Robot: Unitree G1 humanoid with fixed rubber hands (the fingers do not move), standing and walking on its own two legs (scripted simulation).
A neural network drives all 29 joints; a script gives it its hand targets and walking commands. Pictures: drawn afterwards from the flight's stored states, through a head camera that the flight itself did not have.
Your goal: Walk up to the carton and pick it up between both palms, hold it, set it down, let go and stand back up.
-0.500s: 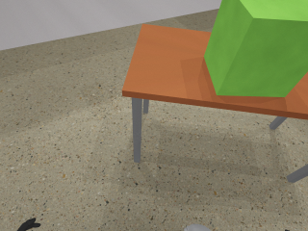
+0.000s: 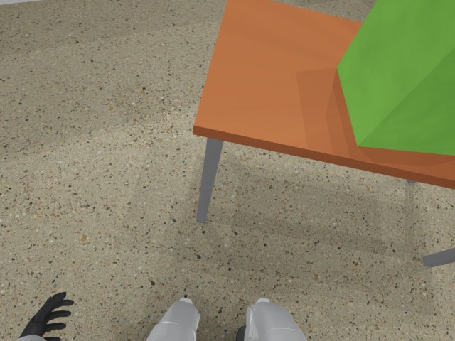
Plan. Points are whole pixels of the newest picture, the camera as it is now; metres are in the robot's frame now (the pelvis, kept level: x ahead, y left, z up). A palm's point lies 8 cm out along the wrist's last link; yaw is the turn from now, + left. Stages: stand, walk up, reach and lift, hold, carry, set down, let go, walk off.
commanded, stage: walk up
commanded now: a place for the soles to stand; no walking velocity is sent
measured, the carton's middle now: (446, 61) +0.66 -0.39 +0.12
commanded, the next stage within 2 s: none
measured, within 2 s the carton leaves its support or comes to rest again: neither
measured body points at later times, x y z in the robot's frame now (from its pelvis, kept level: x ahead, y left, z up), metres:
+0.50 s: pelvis -0.01 -0.16 -0.02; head +0.08 -0.14 +0.42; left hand +0.11 +0.19 -0.13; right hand +0.10 -0.49 -0.11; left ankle +0.02 +0.11 -0.68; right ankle +0.00 -0.25 -0.69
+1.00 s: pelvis -0.11 -0.36 -0.04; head -0.05 -0.44 +0.40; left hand -0.05 +0.00 -0.08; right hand +0.00 -0.70 -0.18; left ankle -0.11 -0.16 -0.68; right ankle +0.02 -0.51 -0.69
